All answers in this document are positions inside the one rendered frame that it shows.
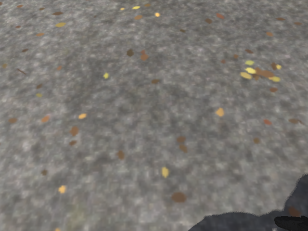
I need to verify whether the robot right hand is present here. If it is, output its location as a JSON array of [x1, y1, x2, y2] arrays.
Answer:
[[274, 216, 308, 231]]

